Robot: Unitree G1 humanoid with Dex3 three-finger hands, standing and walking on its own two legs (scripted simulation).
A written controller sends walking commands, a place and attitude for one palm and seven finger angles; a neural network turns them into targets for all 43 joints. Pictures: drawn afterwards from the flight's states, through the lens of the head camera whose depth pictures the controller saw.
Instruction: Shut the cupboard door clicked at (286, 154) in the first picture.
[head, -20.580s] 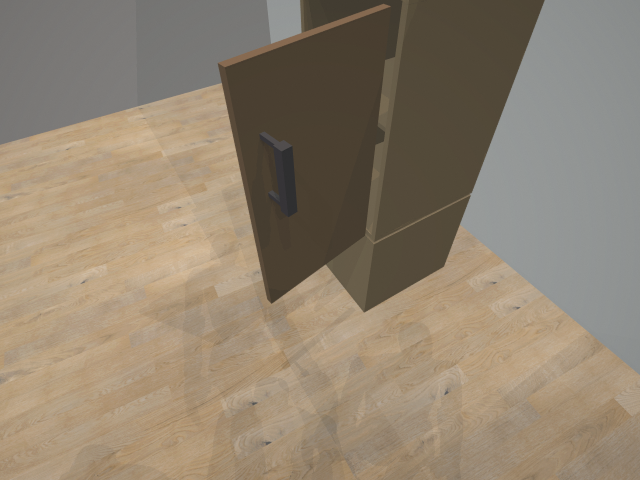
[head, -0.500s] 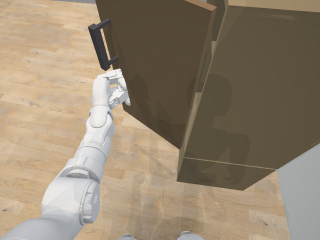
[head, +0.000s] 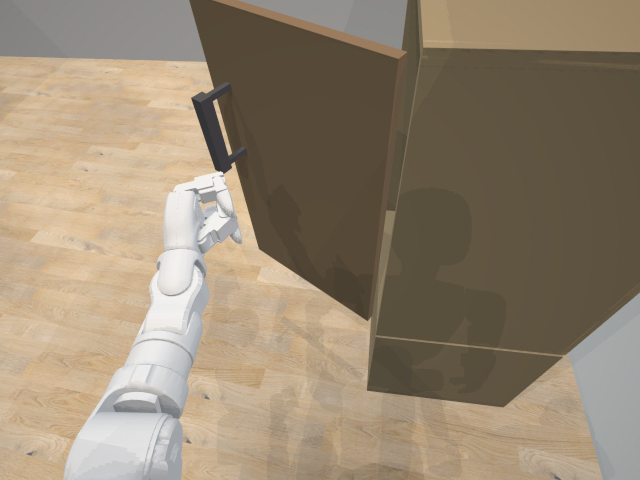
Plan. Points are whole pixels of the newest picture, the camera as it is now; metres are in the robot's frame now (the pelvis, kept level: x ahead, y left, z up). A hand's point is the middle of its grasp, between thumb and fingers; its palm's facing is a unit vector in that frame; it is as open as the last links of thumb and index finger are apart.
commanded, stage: draw the hand back to the body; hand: left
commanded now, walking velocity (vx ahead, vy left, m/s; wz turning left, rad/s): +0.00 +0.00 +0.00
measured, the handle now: (223, 129) +0.64 +0.15 +0.08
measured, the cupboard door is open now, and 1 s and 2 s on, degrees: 59 59 59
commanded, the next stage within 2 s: step back with the hand held close in 1.34 s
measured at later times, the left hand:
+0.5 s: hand (118, 310) +0.28 +0.19 +0.14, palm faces +0.18 -0.96 -0.21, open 3.2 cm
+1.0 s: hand out of the picture +0.19 +0.29 +0.19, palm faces +0.48 -0.76 -0.43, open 6.4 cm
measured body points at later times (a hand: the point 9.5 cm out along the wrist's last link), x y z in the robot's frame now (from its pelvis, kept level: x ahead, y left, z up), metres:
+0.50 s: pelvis +0.00 +0.01 +0.03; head -0.02 -0.01 +0.48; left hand +0.26 +0.24 +0.15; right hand +0.21 -0.20 -0.04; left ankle -0.01 +0.12 -0.71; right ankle -0.01 -0.10 -0.71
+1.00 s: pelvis +0.02 +0.02 +0.03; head -0.01 -0.01 +0.48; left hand +0.16 +0.33 +0.22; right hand +0.20 -0.20 -0.06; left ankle -0.01 +0.12 -0.71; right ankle -0.01 -0.09 -0.71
